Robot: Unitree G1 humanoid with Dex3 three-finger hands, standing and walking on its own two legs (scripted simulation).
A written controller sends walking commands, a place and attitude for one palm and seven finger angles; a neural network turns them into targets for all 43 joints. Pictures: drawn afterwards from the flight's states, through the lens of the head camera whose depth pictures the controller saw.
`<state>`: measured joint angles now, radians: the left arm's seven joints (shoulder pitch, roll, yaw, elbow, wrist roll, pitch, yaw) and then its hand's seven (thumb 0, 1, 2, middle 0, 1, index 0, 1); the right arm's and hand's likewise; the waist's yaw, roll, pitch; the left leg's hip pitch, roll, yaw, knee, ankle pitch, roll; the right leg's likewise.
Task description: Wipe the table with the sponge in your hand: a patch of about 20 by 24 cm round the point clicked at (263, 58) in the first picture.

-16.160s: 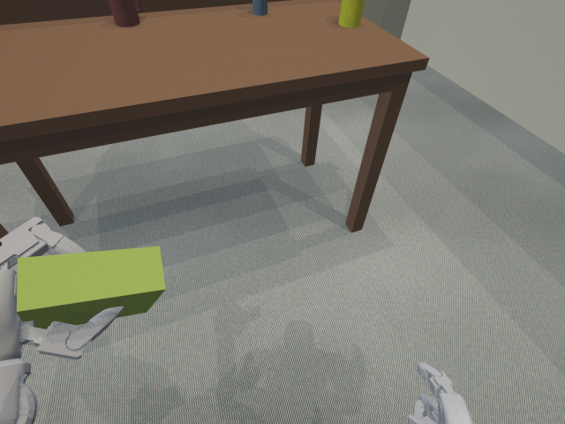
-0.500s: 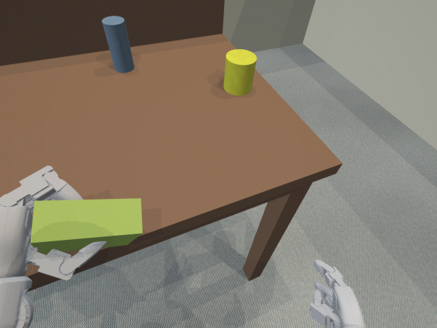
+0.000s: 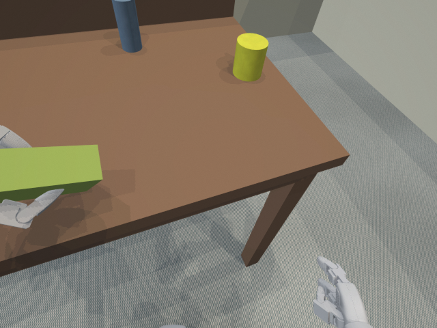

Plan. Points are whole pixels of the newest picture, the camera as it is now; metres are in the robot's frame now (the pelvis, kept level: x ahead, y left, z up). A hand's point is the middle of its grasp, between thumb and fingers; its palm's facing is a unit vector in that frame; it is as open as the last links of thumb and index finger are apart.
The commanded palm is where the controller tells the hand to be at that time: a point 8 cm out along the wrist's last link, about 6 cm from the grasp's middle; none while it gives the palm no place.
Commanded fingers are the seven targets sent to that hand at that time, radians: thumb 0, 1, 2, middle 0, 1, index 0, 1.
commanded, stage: come to a stop and stand still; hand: left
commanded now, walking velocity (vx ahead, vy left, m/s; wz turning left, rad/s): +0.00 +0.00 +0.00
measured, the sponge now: (59, 173) +0.27 +0.26 +0.16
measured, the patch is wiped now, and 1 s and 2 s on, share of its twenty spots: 0.00 0.00 0.00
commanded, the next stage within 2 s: look again from close up in 1.08 s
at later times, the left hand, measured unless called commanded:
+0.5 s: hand (46, 213) +0.21 +0.25 +0.16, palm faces +0.42 -0.85 -0.31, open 8.9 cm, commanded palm +0.15 +0.29 +0.18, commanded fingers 0.00 0.10 1.30 -1.20 -1.60 -1.20 -1.60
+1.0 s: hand (56, 196) +0.24 +0.25 +0.16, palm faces +0.39 -0.84 -0.38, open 8.9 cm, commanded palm +0.18 +0.28 +0.18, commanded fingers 0.00 0.10 1.30 -1.20 -1.60 -1.20 -1.60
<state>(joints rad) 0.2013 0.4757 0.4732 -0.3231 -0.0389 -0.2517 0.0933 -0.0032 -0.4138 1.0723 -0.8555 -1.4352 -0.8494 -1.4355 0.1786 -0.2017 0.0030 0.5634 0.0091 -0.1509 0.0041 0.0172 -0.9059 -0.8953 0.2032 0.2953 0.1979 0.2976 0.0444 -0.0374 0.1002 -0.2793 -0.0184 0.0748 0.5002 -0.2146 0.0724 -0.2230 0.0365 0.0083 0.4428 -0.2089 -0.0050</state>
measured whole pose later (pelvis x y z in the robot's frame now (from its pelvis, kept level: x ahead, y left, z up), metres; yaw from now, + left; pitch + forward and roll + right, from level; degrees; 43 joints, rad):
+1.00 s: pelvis +0.02 +0.00 +0.00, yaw +1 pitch -1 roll -1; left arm 0.44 0.37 0.35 -0.46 -0.04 -0.17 0.11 0.00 -0.41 1.07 -0.85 -1.44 -0.85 -1.44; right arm 0.18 -0.19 0.02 0.56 0.01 -0.10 -0.03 0.02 -0.91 -0.90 0.20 0.30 0.20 0.30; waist 0.02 -0.01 0.05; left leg -0.21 -0.03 0.06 0.45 -0.22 0.06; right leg -0.15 0.03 -0.01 0.39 -0.23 0.00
